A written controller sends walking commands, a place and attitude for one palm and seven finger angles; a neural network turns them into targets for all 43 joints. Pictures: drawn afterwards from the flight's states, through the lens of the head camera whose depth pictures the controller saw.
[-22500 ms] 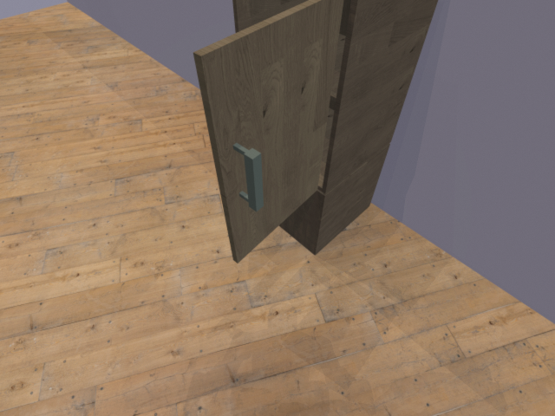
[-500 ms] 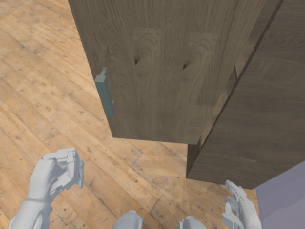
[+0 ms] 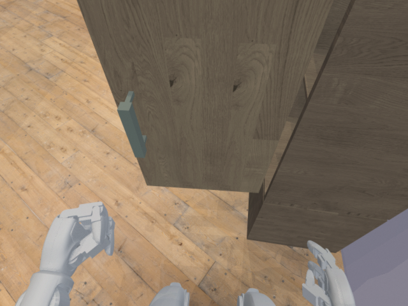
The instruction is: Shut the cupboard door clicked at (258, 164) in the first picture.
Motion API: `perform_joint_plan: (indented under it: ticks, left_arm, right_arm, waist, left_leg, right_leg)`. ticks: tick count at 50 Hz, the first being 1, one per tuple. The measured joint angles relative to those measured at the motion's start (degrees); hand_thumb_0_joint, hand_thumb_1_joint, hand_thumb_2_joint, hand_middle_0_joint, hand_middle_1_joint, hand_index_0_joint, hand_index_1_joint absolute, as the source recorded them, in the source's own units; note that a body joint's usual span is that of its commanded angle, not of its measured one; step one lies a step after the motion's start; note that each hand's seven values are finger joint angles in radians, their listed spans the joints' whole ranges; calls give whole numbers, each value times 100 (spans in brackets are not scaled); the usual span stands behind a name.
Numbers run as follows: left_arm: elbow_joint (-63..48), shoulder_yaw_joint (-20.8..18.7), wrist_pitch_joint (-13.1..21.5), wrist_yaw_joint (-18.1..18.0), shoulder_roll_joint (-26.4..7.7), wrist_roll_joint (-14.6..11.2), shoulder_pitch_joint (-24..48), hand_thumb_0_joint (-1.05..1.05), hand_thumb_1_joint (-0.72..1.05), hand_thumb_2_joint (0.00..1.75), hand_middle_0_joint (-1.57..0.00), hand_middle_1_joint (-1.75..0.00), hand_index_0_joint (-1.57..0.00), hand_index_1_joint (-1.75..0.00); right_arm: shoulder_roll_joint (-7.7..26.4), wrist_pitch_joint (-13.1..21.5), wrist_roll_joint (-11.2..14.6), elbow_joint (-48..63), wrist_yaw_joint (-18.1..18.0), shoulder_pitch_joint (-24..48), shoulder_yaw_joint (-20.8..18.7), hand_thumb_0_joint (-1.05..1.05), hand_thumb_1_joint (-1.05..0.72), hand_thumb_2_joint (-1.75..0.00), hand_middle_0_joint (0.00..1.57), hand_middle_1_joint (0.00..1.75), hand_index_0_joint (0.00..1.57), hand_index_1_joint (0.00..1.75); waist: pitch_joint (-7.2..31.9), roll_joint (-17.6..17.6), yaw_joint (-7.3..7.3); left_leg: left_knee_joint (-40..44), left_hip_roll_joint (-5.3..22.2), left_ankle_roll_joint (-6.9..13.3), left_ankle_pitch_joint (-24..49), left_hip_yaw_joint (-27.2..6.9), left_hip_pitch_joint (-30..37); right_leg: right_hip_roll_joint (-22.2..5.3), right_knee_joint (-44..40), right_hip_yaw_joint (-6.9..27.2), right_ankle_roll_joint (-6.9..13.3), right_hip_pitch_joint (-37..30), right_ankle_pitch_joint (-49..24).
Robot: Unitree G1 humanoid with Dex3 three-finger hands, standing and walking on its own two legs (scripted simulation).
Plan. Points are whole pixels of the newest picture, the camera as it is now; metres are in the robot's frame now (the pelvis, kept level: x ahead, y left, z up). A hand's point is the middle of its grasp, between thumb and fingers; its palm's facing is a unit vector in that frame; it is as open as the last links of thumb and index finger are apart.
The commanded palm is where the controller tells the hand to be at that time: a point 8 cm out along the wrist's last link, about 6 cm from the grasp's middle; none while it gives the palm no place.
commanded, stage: bring the fist close to the handle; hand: left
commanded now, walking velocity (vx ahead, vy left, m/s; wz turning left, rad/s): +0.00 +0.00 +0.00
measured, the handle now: (135, 126) +0.47 +0.19 +0.06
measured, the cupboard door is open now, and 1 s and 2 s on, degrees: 95 95 88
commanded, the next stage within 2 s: push the door shut along its arc in 1.36 s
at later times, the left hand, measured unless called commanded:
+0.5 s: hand (128, 194) +0.30 +0.16 +0.06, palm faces -0.04 -1.00 -0.02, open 3.1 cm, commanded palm +0.29 +0.22 +0.07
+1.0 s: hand (148, 154) +0.39 +0.15 +0.06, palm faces -0.03 -1.00 -0.02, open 3.1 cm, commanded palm +0.37 +0.20 +0.07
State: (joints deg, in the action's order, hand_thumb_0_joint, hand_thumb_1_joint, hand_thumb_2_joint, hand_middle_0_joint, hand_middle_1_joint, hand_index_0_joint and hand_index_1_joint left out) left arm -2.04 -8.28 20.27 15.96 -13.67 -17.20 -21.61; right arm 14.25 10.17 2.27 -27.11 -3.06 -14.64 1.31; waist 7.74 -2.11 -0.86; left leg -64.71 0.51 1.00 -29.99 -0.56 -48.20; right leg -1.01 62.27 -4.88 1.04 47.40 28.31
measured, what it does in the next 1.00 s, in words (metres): stands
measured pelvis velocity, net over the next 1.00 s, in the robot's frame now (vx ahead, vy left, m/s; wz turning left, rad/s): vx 0.01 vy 0.00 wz -0.02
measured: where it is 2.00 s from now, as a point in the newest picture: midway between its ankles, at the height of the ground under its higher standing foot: outside the picture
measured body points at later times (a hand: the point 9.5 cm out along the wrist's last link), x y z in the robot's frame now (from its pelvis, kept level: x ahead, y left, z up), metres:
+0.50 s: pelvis +0.00 +0.00 +0.01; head +0.07 +0.00 +0.45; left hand +0.30 +0.22 +0.07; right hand +0.16 -0.24 -0.08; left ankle +0.02 +0.11 -0.66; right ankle +0.02 -0.11 -0.66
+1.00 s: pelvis +0.01 +0.00 +0.01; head +0.09 +0.00 +0.45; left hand +0.39 +0.20 +0.07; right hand +0.13 -0.25 -0.10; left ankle +0.02 +0.11 -0.66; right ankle +0.02 -0.11 -0.66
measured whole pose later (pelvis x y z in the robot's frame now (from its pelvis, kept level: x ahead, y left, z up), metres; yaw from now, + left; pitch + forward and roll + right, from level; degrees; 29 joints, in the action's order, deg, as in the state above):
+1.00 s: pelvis +0.01 +0.00 +0.01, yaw -1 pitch +16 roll -1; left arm 32.7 -8.9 20.6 7.9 -12.4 -10.5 19.2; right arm 14.4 5.0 2.0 -34.3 -1.2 -15.5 0.6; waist 7.4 -1.4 2.1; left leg -60.6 0.2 1.4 -28.3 1.5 -48.6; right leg -1.2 59.6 -2.7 0.5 49.2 26.7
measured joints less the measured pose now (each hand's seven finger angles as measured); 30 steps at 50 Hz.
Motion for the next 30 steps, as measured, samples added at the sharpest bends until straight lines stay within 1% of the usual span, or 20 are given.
perform_joint_plan:
  ticks: [3,7,13,16,19,25,30]
  left_arm:
    - [39,30,16,-19,-10,22,113,2,90,90,-130,-150,-130,-150]
    - [231,52,8,-45,4,48,479,2,90,90,-130,-150,-130,-150]
    - [666,52,-220,-100,-9,127,1137,2,90,90,-130,-150,-130,-150]
    - [792,46,-283,-169,8,147,1336,2,90,90,-130,-150,-130,-150]
    - [897,56,-278,-245,39,180,1459,2,90,90,-130,-150,-130,-150]
    - [1241,153,-207,-427,122,330,1797,2,90,90,-130,-150,-130,-150]
    - [1690,168,-137,-541,143,446,2273,2,90,90,-130,-150,-130,-150]
  right_arm:
    - [6,38,-4,-26,-18,15,19,2,-90,-90,20,30,20,30]
    - [16,64,-2,-111,-28,53,37,1,-90,-90,20,30,20,30]
    - [11,15,19,-211,-31,73,53,2,-90,-90,20,30,20,30]
    - [1,-13,18,-239,-13,39,44,2,-90,-90,20,30,20,30]
    - [1,-53,16,-255,20,-21,26,2,-90,-90,20,30,20,30]
    - [40,-122,8,-341,72,-65,-18,1,-90,-90,20,30,20,30]
    - [42,-201,-1,-458,76,0,-28,1,-90,-90,20,30,20,30]
  waist:
    - [6,-16,-14]
    - [13,-24,-22]
    - [-7,-22,30]
    - [-7,-15,71]
    - [7,-3,102]
    - [4,13,134]
    - [-34,46,158]
  left_leg:
    - [-30,-1,-6,-7,-21,-39]
    - [-79,-8,-11,-18,-37,-103]
    - [-26,-12,-6,6,-15,-96]
    - [74,-15,1,35,22,-25]
    - [183,-23,9,67,58,52]
    - [275,-44,25,99,93,95]
    - [281,-47,31,109,117,62]
  right_leg:
    - [-1,23,-20,7,28,9]
    - [-8,72,-35,12,86,28]
    - [-11,36,-12,7,93,6]
    - [-11,-42,25,-3,45,-25]
    - [-16,-128,61,-15,-11,-54]
    - [-34,-192,97,-34,-35,-79]
    - [-37,-181,122,-38,13,-87]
